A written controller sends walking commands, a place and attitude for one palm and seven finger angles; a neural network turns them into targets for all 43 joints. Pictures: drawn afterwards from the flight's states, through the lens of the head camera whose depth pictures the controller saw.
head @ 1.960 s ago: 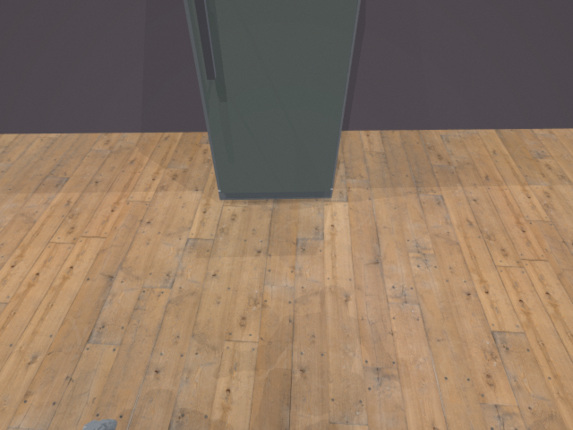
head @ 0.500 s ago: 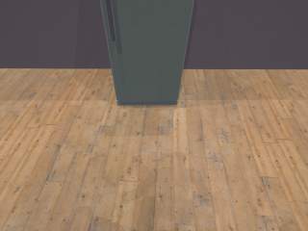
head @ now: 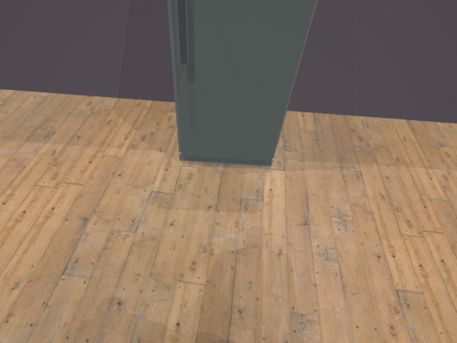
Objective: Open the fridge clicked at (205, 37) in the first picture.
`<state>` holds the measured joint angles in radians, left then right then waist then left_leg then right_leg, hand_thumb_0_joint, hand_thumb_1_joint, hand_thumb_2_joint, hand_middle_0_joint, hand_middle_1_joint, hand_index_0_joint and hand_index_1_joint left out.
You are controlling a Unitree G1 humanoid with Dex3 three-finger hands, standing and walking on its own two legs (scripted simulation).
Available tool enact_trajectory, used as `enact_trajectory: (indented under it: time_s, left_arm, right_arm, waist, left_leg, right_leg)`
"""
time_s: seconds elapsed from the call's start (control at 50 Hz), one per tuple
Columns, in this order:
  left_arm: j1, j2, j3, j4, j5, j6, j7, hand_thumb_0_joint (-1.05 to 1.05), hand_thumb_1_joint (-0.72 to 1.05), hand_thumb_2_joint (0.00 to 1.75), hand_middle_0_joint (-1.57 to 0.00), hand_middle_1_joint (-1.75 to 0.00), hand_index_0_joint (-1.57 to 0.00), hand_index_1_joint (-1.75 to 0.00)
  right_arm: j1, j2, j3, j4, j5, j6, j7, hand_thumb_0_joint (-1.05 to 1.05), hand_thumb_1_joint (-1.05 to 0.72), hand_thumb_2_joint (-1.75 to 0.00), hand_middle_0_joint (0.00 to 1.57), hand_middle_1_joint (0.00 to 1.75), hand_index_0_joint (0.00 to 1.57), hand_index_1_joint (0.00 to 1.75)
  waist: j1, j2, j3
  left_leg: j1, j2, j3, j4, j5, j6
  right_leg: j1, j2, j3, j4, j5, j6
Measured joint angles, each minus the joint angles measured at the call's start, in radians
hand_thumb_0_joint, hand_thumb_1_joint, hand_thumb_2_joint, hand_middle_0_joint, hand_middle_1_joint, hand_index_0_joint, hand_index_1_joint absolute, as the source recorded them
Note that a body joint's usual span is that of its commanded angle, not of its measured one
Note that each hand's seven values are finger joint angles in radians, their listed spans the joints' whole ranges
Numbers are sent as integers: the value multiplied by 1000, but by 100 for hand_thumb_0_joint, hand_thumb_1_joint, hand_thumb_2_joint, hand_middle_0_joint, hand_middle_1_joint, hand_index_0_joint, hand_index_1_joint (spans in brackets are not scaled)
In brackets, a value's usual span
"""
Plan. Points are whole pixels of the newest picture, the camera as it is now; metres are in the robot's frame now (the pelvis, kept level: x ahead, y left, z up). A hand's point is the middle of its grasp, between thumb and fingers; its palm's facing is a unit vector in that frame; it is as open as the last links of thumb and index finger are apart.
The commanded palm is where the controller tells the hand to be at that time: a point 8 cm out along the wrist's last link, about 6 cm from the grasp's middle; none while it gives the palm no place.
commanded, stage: walk to a spot facing it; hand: left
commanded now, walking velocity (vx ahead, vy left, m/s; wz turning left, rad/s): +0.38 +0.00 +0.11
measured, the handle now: out of the picture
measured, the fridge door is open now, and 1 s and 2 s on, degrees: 0 0 0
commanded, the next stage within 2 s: turn to face it in 0.62 s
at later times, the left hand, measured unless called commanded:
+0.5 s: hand (167, 288) +0.27 +0.14 -0.17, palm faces +0.16 -0.97 -0.20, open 7.1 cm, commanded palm none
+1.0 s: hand (145, 273) +0.30 +0.20 -0.18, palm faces +0.30 -0.94 -0.17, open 7.4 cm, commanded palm none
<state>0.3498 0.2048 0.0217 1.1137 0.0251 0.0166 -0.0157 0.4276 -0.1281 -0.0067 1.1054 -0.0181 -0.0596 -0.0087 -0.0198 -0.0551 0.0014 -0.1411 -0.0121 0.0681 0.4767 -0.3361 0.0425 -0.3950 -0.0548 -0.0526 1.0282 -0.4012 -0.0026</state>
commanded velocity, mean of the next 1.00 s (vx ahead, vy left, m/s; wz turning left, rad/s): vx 0.22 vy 0.00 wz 0.12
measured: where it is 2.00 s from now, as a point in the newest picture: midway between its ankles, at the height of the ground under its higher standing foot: (217, 296)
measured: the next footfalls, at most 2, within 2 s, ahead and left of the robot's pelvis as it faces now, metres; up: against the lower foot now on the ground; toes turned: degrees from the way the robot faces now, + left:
right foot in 0.30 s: +0.29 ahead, -0.15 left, +0.00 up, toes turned -5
left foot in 0.76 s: +0.41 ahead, +0.12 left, +0.00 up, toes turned +24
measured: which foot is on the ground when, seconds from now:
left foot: down 0.00-0.32, up 0.34-0.74, down 0.76-1.00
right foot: up 0.00-0.28, down 0.30-0.76, up 0.78-1.00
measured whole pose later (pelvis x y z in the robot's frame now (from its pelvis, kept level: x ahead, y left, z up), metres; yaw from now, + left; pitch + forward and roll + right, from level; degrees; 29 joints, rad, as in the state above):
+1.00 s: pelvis +0.36 +0.03 +0.00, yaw +13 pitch -2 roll -1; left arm 0.32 0.18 0.04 1.08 0.02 0.02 0.02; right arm 0.14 -0.14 -0.03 0.99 0.00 -0.06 -0.03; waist 0.05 -0.04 0.06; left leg -0.21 0.02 0.21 0.45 -0.21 0.08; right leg -0.47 -0.10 -0.06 1.01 -0.35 0.05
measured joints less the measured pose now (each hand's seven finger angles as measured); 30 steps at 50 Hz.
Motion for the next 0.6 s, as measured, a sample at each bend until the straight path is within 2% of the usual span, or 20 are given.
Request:
enact_trajectory:
  time_s: [0.08,0.14,0.22,0.28,0.3,0.32,0.36,0.38,0.42,0.46,0.5,0.6]
  left_arm:
    - [-50,-16,7,-30,-1,-12,-6,1,91,90,-19,-30,-20,-30]
    - [-101,-17,19,-53,-2,-11,-1,1,92,90,-20,-30,-20,-30]
    - [-173,-14,28,-80,-8,-17,-7,1,93,90,-19,-30,-20,-30]
    - [-219,-16,31,-106,-7,-35,-9,1,92,90,-19,-30,-20,-30]
    - [-228,-13,29,-118,-4,-50,-10,1,92,90,-19,-30,-20,-30]
    - [-237,-11,31,-130,0,-70,-7,1,92,90,-19,-30,-20,-30]
    - [-249,-26,31,-140,-5,-94,2,0,92,90,-19,-30,-20,-30]
    - [-244,-33,28,-140,-6,-96,6,0,91,90,-19,-30,-20,-30]
    - [-221,-46,23,-129,-4,-93,17,0,91,90,-19,-30,-20,-30]
    - [-187,-58,25,-109,-3,-90,30,-1,92,90,-19,-30,-20,-30]
    - [-154,-47,39,-96,-3,-89,44,-2,95,90,-20,-30,-21,-30]
    - [-83,-14,30,-63,4,-80,33,-2,95,90,-20,-30,-21,-30]
  right_arm:
    - [63,44,4,40,5,-15,-11,0,-91,-90,20,30,20,30]
    - [92,62,0,68,4,-15,-14,0,-90,-90,20,30,20,30]
    - [104,62,-9,87,-2,-14,-15,0,-90,-90,20,30,20,30]
    - [108,49,-17,94,-3,-11,-14,0,-90,-90,20,30,20,30]
    - [115,47,-19,96,-1,-9,-12,0,-90,-90,20,30,20,30]
    - [114,47,-21,96,4,-4,-8,0,-90,-90,20,30,20,30]
    - [74,26,-29,91,11,14,-2,0,-90,-90,20,30,20,30]
    - [48,13,-36,83,10,23,1,0,-90,-90,20,30,20,30]
    - [-10,-14,-49,57,2,36,4,0,-91,-90,20,30,20,30]
    - [-66,-37,-59,18,-4,43,6,0,-91,-90,20,30,20,30]
    - [-111,-51,-69,-23,-6,48,10,0,-91,-90,19,30,20,30]
    - [-206,-67,-76,-103,-6,53,34,0,-91,-90,19,30,19,30]
  waist:
    - [-5,11,22]
    - [-9,20,38]
    - [-28,36,62]
    - [-39,56,73]
    - [-40,56,73]
    - [-35,49,72]
    - [-26,71,86]
    - [-22,80,85]
    - [-20,85,70]
    - [-22,85,49]
    - [-20,81,25]
    - [-1,64,0]
  left_leg:
    - [84,-6,-19,-120,31,2]
    - [140,-4,-28,-173,26,-8]
    - [209,7,-29,-193,-17,-28]
    - [238,31,-36,-134,-93,-51]
    - [219,38,-44,-52,-137,-52]
    - [159,40,-44,102,-163,-42]
    - [1,50,-76,483,-154,-13]
    - [-75,57,-77,624,-123,-4]
    - [-210,77,-58,771,-51,-1]
    - [-315,100,-40,785,-1,-11]
    - [-388,120,-25,729,40,-25]
    - [-435,147,17,474,128,-48]
  right_leg:
    - [-126,-31,-13,13,92,20]
    - [-174,-50,-21,-93,148,27]
    - [-168,-48,-40,-286,196,15]
    - [-106,-17,-63,-394,198,-11]
    - [-64,-10,-68,-435,204,-24]
    - [-55,-17,-75,-432,270,-36]
    - [-42,-10,-105,-360,223,-47]
    - [-19,-5,-117,-358,190,-48]
    - [33,2,-136,-393,160,-44]
    - [85,6,-154,-448,163,-39]
    - [133,11,-174,-501,163,-37]
    - [240,11,-220,-596,145,-19]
